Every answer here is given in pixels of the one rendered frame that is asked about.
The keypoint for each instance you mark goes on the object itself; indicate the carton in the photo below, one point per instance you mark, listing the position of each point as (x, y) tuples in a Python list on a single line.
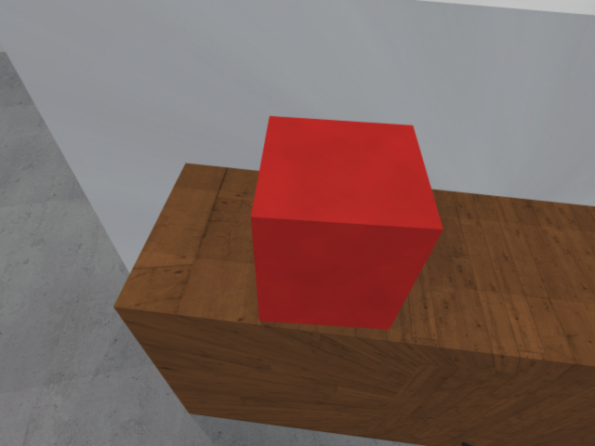
[(343, 221)]

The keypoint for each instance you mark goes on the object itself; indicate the pedestal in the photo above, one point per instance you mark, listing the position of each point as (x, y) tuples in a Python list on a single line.
[(493, 346)]

